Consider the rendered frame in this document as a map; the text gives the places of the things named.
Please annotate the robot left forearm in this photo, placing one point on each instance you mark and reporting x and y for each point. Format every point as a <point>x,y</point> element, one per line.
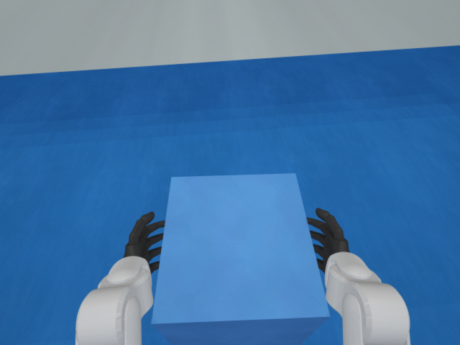
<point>111,314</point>

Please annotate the robot right hand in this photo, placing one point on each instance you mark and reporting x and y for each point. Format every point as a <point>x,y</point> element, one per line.
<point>333,240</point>

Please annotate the carton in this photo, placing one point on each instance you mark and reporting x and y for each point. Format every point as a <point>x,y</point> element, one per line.
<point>237,264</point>

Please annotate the robot right forearm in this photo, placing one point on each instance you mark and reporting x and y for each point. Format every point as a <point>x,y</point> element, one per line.
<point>373,313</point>

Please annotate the robot left hand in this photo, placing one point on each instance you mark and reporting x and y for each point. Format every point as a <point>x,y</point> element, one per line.
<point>139,243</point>

